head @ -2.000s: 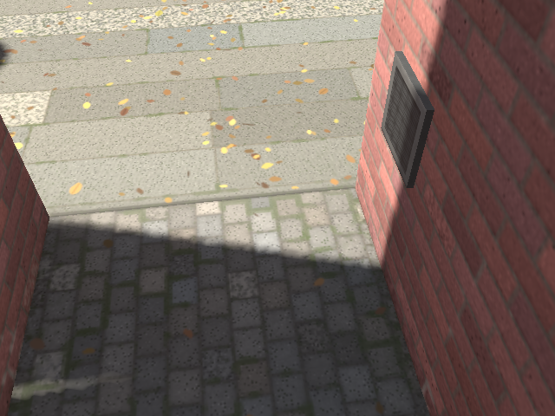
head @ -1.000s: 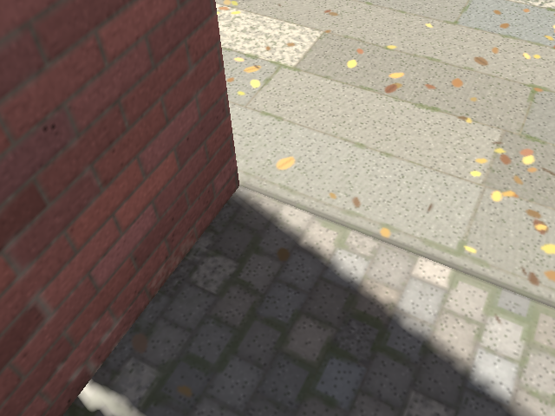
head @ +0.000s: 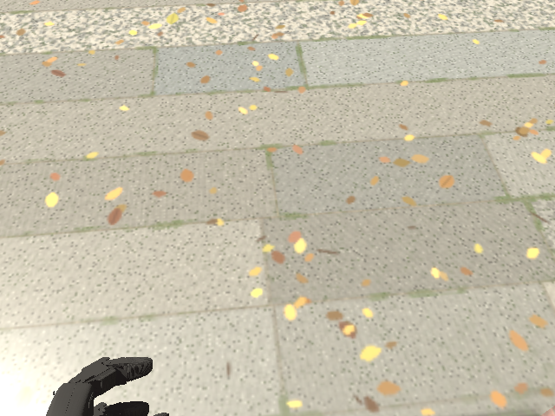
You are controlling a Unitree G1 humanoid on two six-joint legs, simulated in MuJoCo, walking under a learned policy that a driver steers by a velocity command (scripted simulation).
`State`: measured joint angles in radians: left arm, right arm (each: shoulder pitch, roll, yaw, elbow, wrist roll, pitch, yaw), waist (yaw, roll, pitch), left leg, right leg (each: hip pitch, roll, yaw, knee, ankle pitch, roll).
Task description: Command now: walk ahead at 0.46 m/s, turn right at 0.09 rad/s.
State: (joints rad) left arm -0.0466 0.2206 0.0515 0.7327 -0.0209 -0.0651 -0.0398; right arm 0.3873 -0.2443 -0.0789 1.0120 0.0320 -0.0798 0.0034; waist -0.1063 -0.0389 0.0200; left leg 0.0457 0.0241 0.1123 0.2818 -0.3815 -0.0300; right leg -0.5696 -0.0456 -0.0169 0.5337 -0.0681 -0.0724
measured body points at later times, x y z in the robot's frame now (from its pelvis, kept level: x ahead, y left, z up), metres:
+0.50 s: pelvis +0.16 +0.00 +0.01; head +0.18 +0.01 +0.46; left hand +0.26 +0.25 -0.13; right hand +0.30 -0.26 -0.11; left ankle +0.22 +0.12 -0.73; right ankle +0.15 -0.12 -0.73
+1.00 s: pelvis +0.19 +0.01 +0.00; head +0.20 +0.02 +0.45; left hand +0.23 +0.27 -0.15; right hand +0.30 -0.23 -0.13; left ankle +0.22 +0.12 -0.73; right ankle +0.15 -0.12 -0.73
